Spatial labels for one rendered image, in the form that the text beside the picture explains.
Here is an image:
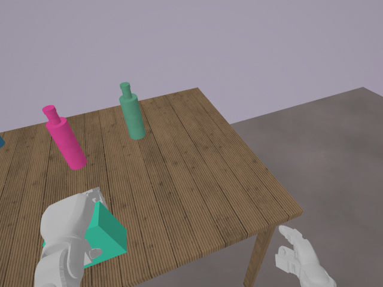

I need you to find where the robot right forearm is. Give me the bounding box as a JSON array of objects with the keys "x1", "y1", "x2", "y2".
[{"x1": 299, "y1": 263, "x2": 337, "y2": 287}]

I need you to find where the sponge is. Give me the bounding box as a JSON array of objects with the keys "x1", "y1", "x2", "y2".
[{"x1": 43, "y1": 201, "x2": 127, "y2": 268}]

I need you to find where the robot left forearm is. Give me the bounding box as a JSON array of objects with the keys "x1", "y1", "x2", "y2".
[{"x1": 34, "y1": 237, "x2": 85, "y2": 287}]

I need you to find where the robot right hand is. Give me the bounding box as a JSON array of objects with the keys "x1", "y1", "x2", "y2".
[{"x1": 275, "y1": 225, "x2": 320, "y2": 278}]

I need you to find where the table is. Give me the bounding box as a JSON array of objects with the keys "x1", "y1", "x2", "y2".
[{"x1": 0, "y1": 87, "x2": 303, "y2": 287}]

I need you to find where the robot left hand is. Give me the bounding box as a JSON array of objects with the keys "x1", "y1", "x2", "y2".
[{"x1": 40, "y1": 187, "x2": 108, "y2": 266}]

